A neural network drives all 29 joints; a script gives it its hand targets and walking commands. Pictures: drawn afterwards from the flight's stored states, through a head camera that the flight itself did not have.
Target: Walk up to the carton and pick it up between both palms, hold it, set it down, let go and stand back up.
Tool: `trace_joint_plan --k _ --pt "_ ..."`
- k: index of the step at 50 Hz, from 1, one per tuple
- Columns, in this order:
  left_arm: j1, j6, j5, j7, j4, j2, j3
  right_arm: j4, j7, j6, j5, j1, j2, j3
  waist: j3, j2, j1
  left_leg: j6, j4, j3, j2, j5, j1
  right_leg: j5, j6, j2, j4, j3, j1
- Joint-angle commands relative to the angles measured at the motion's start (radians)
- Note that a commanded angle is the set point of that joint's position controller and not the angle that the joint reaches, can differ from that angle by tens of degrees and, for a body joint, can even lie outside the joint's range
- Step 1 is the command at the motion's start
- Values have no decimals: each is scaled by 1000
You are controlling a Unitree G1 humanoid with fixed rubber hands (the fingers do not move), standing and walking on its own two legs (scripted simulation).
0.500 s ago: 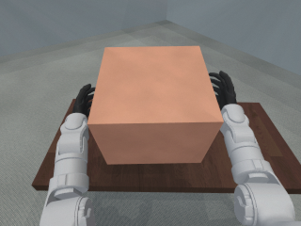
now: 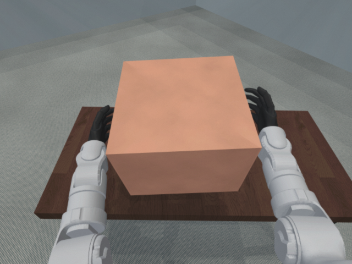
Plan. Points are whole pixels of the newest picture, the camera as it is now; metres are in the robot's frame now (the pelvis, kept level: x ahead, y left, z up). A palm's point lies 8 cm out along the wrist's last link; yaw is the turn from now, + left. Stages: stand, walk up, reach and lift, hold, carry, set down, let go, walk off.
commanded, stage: set down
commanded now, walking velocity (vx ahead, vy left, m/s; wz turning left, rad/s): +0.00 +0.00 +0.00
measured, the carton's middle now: (181, 126) +0.45 +0.01 +0.06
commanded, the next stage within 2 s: none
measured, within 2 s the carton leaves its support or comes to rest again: neither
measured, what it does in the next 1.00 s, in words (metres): stands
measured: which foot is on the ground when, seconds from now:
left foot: down 0.00-1.00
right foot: down 0.00-1.00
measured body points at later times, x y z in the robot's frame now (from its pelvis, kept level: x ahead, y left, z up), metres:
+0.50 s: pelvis +0.00 +0.00 +0.00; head +0.01 +0.01 +0.45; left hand +0.38 +0.20 +0.06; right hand +0.41 -0.19 +0.11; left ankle +0.01 +0.13 -0.75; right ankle -0.01 -0.10 -0.75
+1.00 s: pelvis +0.02 +0.00 +0.00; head +0.05 +0.01 +0.45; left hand +0.39 +0.20 +0.02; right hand +0.43 -0.19 +0.08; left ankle +0.01 +0.13 -0.75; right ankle -0.01 -0.10 -0.75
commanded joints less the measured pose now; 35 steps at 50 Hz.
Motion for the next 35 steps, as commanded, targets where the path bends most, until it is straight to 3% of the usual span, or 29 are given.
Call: trace_joint_plan --k 1,8,13,26,35 --pt "-574 -148 -42 -85 -152 -450 -340 -154 140 -75 -72 -460 530 328 -435 23 63 -20 -7 93 -43 332 133 346 46 1 -36 -74 174" --pt "-585 -184 -18 -80 -59 -439 -287 -51 160 -80 -111 -432 526 267 -358 23 80 -7 -41 102 -36 220 103 199 42 -3 -60 -75 107" --pt "-641 -222 -29 -68 -36 -452 -287 -20 174 -102 -125 -455 533 238 -376 37 80 -12 -43 105 -31 196 86 175 40 -3 -50 -79 75" --pt "-674 -311 -17 -57 79 -420 -224 73 183 -129 -162 -456 556 190 -359 15 101 7 -51 121 -28 148 -1 165 50 -23 -41 -54 70" --pt "-661 -373 -15 -53 139 -423 -211 73 172 -162 -171 -456 572 196 -414 9 102 1 -20 126 -28 246 -34 306 52 -23 -11 -38 108"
